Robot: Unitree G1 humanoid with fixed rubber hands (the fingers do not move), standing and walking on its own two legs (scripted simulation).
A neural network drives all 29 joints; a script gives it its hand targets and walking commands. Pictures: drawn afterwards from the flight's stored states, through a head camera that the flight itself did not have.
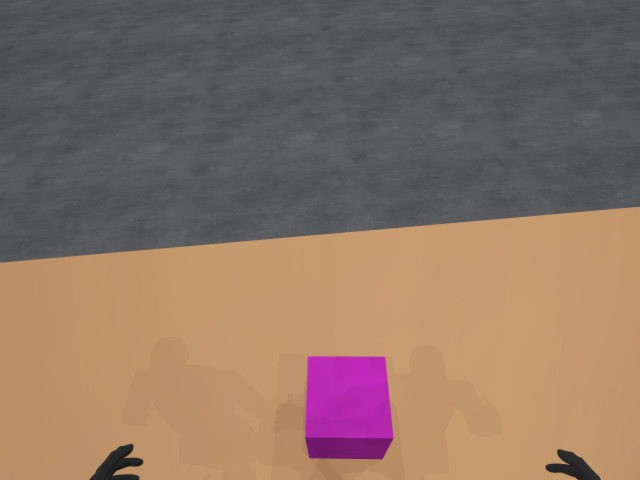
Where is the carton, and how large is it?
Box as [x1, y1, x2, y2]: [305, 356, 393, 458]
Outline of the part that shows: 308,356 305,438 309,457 382,458 393,438 384,357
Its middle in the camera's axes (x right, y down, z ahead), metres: +0.08 +0.49 +1.07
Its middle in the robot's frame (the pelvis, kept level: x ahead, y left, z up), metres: +0.38 -0.03 -0.66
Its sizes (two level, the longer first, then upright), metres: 0.210 0.200 0.250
